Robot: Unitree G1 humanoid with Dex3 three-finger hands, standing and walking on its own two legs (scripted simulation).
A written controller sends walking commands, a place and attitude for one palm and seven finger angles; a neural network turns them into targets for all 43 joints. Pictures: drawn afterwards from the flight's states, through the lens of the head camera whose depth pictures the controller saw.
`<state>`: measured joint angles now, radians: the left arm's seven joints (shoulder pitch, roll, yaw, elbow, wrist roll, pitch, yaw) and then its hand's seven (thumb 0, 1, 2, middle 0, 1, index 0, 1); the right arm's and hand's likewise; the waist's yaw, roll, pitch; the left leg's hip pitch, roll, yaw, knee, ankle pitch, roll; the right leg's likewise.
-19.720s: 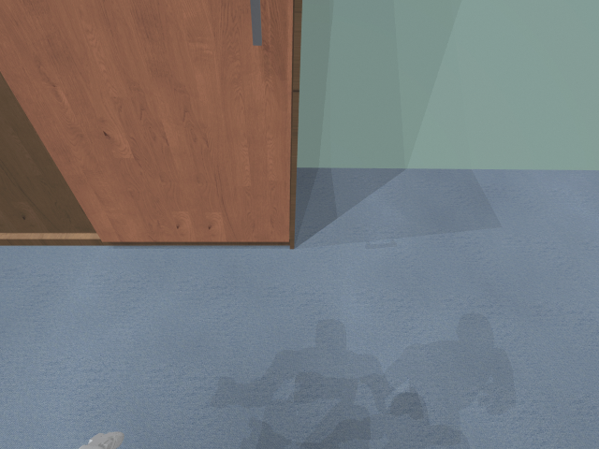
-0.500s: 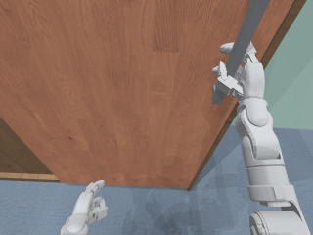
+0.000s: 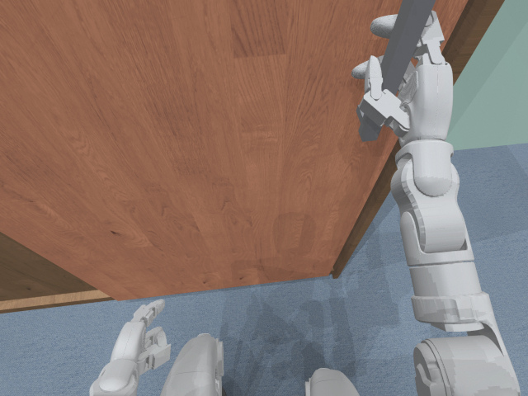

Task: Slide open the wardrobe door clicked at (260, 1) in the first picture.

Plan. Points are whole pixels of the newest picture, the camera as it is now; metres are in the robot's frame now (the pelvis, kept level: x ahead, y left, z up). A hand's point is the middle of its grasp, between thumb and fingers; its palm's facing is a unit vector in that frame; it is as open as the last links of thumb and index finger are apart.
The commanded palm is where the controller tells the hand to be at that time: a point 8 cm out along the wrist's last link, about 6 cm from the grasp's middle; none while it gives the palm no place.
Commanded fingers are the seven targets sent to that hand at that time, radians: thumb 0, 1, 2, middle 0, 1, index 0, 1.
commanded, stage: step sideways, sliding the door along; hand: right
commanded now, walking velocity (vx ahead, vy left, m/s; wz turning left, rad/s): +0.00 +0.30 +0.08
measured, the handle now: (391, 46) +0.45 -0.17 +0.24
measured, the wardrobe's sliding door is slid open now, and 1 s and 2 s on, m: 0.02 0.25 0.51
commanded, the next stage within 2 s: none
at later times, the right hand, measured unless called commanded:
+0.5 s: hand (291, 101) +0.41 -0.05 +0.20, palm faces +0.24 +0.97 -0.04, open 6.5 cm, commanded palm +0.38 -0.03 +0.20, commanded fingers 0.00 -0.90 -0.90 0.45 1.40 0.45 1.40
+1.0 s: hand (166, 111) +0.40 +0.09 +0.21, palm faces +0.27 +0.96 -0.05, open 6.5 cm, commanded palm +0.37 +0.11 +0.20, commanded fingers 0.00 -0.90 -0.90 0.45 1.40 0.45 1.40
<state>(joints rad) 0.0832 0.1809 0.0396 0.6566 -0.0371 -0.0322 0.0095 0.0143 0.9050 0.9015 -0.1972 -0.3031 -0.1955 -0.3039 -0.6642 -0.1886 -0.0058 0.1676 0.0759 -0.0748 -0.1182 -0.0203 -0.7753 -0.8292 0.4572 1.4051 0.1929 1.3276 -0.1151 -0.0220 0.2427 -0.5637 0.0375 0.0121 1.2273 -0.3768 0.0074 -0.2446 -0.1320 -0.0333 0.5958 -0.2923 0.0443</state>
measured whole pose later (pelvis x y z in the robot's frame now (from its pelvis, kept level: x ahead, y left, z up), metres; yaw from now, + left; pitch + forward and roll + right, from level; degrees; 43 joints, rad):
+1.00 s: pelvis +0.05 +0.25 +0.00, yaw -1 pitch +0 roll +0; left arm -0.01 0.23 0.03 0.58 -0.04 -0.07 0.01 0.01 0.90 0.90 -0.20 -0.30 -0.20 -0.30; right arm -0.32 -0.17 -0.12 -0.27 0.06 -0.05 -0.19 -0.03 -0.74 -0.82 0.50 1.43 0.18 1.27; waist -0.06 -0.04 0.24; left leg -0.32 0.06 0.09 0.55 -0.22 0.01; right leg -0.39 -0.04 -0.05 0.91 -0.58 0.04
